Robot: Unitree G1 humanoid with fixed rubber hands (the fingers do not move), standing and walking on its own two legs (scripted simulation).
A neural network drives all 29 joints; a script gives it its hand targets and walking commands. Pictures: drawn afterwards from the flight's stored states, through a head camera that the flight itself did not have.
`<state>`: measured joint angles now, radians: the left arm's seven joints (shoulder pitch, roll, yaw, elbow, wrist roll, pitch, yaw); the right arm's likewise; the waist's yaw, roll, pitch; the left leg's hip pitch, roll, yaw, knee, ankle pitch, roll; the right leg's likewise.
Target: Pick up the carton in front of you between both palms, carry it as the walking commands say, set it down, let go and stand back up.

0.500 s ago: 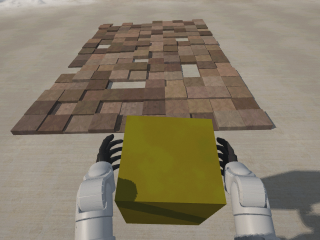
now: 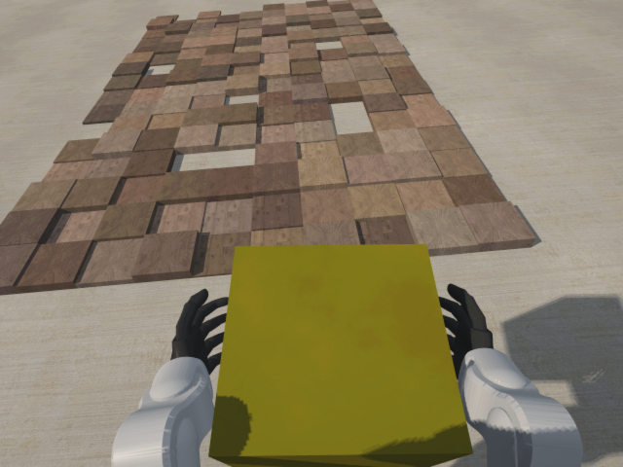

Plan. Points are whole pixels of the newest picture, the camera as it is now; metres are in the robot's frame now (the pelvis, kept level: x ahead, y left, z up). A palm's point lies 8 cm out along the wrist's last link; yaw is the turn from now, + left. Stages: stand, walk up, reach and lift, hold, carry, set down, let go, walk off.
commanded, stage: carry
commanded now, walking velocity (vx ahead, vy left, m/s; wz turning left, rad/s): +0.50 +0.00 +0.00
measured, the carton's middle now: (330, 370) +0.24 -0.01 +0.03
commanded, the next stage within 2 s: none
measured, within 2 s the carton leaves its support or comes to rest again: neither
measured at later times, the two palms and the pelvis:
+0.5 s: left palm (201, 192) +0.56 +0.18 +0.08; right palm (375, 177) +0.56 -0.12 +0.08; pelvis +0.34 +0.02 -0.01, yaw +0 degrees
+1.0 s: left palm (231, 79) +0.93 +0.14 +0.11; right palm (359, 74) +0.94 -0.16 +0.09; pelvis +0.67 -0.02 -0.01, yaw +2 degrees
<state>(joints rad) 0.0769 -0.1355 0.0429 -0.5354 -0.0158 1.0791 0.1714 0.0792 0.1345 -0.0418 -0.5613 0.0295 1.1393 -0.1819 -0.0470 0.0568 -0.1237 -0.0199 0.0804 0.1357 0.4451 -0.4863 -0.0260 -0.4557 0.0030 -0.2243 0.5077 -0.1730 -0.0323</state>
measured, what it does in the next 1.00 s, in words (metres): walks ahead: left foot, then right foot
